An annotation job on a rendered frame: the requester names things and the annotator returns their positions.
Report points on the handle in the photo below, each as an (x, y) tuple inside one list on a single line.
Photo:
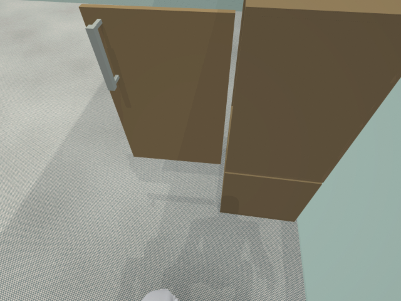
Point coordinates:
[(97, 45)]

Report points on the cupboard door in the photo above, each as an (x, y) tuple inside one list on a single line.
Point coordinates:
[(174, 66)]

